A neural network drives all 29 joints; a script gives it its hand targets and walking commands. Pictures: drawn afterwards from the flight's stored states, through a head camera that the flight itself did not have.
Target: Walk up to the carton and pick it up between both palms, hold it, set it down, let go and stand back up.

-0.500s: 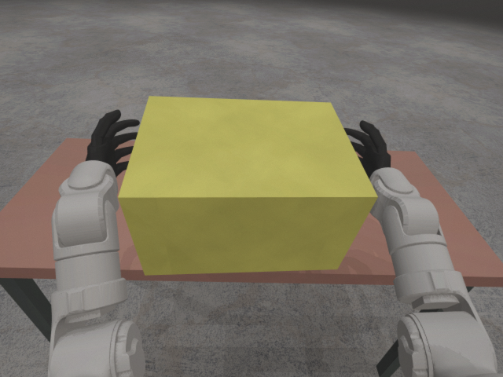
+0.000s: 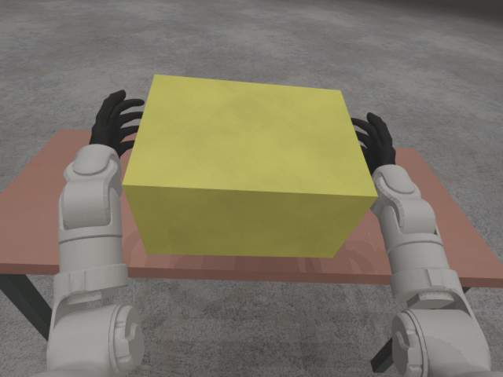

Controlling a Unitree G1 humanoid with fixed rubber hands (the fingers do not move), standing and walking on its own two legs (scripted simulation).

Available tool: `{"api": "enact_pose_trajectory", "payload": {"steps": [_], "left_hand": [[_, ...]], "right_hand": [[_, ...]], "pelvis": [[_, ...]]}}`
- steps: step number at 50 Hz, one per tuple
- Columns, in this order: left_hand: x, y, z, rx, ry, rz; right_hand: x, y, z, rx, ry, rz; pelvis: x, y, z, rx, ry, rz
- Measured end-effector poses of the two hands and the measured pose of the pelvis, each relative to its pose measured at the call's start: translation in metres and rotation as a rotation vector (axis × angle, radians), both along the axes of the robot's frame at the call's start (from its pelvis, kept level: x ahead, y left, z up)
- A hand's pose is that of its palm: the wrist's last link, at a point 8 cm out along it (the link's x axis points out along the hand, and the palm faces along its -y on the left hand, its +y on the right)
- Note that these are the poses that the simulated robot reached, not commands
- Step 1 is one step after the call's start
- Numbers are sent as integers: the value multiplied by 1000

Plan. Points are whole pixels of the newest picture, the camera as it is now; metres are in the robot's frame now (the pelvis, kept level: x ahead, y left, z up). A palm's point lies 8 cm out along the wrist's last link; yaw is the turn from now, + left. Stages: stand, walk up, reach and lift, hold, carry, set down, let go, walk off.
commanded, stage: set down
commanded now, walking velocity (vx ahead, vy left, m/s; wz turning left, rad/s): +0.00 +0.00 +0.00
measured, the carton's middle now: (246, 169) +0.40 +0.00 +0.17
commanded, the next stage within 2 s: none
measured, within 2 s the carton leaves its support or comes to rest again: neither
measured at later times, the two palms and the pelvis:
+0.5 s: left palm (112, 160) +0.39 +0.21 +0.19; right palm (360, 178) +0.38 -0.20 +0.16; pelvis +0.01 -0.01 +0.00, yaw +1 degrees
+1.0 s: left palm (121, 160) +0.41 +0.20 +0.17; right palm (353, 184) +0.40 -0.20 +0.14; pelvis +0.01 +0.00 +0.00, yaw +0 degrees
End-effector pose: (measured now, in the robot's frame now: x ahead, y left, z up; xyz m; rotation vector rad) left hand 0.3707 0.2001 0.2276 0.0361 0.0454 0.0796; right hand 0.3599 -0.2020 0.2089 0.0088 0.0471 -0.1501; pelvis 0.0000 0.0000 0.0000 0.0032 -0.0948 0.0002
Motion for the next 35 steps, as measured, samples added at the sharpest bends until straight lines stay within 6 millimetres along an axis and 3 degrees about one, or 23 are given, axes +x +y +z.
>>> {"api": "enact_pose_trajectory", "payload": {"steps": [13, 35], "left_hand": [[10, 2, -24, 44, -22, 1], [28, 5, -42, 27, 18, 1]], "right_hand": [[12, 3, -36, -43, -23, 7], [28, 5, -56, -67, 14, 6]], "pelvis": [[10, -5, 0, 1, 6, 5], [12, -5, 0, 4, 21, 10]]}}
